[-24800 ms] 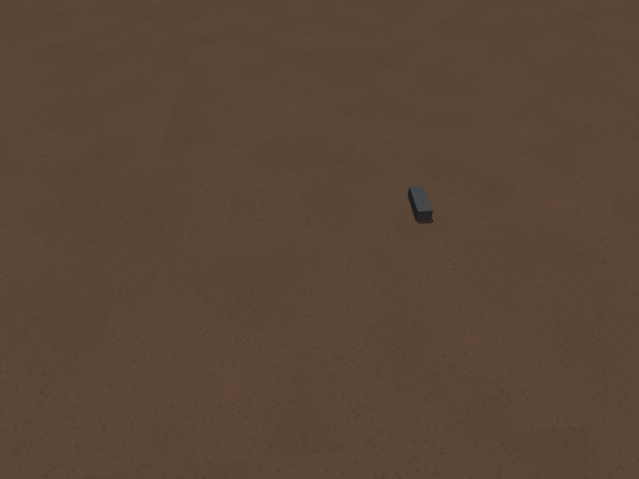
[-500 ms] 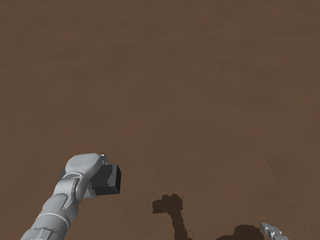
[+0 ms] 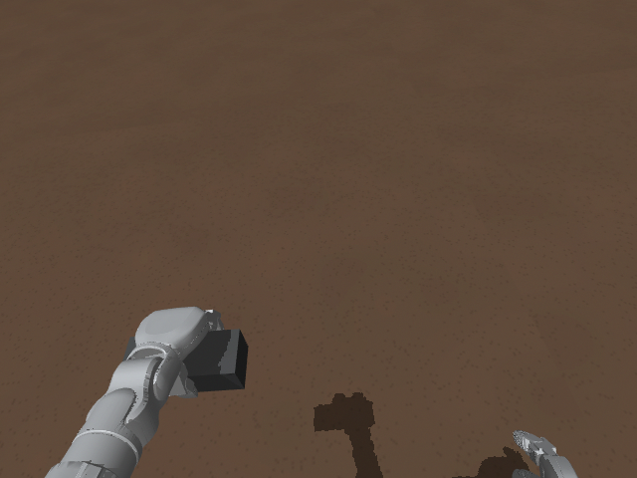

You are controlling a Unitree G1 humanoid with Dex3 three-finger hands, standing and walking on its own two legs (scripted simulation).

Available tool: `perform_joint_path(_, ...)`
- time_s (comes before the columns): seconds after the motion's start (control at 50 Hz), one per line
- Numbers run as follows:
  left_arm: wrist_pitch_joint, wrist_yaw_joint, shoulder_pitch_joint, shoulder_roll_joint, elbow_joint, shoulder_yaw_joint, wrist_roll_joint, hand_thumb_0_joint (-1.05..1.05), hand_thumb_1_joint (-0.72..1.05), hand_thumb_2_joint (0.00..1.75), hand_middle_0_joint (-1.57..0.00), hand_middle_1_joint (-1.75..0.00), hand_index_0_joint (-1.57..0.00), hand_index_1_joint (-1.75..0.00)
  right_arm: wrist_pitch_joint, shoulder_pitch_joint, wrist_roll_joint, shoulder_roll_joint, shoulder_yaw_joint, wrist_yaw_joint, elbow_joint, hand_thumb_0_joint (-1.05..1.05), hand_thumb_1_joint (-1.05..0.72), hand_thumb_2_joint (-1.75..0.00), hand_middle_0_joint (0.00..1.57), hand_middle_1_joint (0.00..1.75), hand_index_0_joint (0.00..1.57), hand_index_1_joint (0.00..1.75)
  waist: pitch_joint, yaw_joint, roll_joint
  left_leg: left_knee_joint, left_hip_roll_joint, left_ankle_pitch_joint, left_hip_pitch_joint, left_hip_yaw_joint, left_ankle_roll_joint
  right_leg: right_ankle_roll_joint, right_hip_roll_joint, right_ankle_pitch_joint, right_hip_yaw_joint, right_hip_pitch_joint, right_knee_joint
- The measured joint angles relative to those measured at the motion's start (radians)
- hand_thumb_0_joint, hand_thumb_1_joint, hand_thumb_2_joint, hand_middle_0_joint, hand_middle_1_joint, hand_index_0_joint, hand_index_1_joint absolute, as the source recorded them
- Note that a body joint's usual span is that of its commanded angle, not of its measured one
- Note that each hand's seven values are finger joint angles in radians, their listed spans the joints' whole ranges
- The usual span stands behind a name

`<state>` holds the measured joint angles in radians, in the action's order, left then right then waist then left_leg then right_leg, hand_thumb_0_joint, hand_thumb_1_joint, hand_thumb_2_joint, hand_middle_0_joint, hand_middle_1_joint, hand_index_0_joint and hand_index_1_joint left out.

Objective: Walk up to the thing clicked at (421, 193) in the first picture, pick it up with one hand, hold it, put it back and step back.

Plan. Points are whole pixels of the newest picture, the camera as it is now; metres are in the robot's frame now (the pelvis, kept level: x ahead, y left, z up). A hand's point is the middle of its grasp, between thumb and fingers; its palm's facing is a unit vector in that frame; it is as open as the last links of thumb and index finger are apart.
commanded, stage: hold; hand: left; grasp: from above
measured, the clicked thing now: (187, 362) +0.31 +0.23 -0.06
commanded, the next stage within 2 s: crouch in 0.72 s
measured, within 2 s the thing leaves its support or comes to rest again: neither
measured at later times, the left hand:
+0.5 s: hand (182, 359) +0.30 +0.22 -0.03, palm faces -0.44 -0.05 -0.90, open 9.6 cm
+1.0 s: hand (182, 355) +0.31 +0.23 -0.03, palm faces -0.43 -0.05 -0.90, open 9.6 cm
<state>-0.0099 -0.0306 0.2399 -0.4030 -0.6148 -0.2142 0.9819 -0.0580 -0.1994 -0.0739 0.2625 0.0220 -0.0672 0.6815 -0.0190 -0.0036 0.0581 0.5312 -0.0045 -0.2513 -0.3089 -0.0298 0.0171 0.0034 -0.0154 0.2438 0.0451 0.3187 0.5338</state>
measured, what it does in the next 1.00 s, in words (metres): stands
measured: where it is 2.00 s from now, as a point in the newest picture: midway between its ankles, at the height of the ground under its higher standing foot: outside the picture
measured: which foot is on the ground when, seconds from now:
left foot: down 0.00-1.00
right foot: down 0.00-1.00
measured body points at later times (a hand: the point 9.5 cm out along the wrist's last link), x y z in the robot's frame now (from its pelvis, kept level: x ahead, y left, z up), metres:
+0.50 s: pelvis +0.00 +0.00 +0.00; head +0.02 -0.02 +0.45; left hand +0.32 +0.22 +0.02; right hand +0.15 -0.25 -0.11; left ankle +0.02 +0.11 -0.73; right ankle +0.02 -0.12 -0.73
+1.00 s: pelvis +0.01 +0.00 +0.00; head +0.03 -0.02 +0.45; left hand +0.32 +0.23 +0.02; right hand +0.16 -0.25 -0.11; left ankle +0.02 +0.11 -0.73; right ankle +0.02 -0.12 -0.73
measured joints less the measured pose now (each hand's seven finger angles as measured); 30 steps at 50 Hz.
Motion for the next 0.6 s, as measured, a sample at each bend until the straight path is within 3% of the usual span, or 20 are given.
perform_joint_path(0.6, -0.001, -0.007, 0.007, -0.008, 0.002, 0.004, -0.002, -0.01, 0.05, 0.49, -0.69, -0.59, -0.72, -0.54, -0.010, 0.005, -0.006, -0.008, -0.003, -0.006, 0.003, 0.01, -0.91, -0.90, 0.20, 0.30, 0.20, 0.30, 0.012, -0.006, -0.001, -0.046, -0.004, 0.014, 0.037, -0.002, 0.002, 0.002, 0.004, -0.012, 0.003, -0.034, -0.042)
